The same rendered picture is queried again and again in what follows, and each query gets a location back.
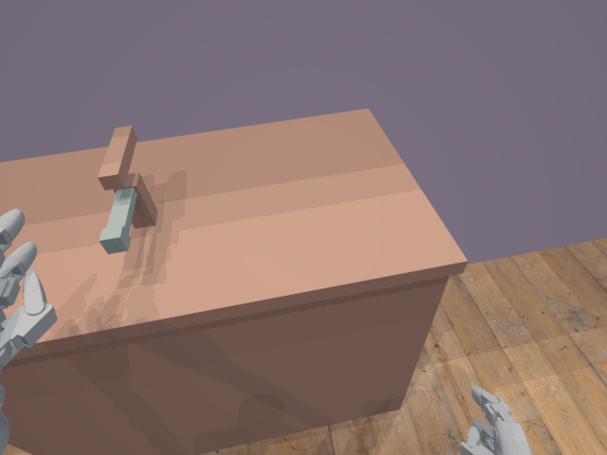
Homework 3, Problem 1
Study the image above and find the counter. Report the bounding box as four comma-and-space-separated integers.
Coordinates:
0, 108, 468, 455

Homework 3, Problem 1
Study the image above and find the left robot hand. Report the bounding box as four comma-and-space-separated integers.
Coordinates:
0, 209, 57, 373

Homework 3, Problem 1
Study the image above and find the tap lever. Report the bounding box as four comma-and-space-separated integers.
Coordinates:
99, 188, 138, 254

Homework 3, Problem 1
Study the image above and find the right robot hand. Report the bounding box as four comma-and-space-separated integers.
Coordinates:
461, 386, 533, 455

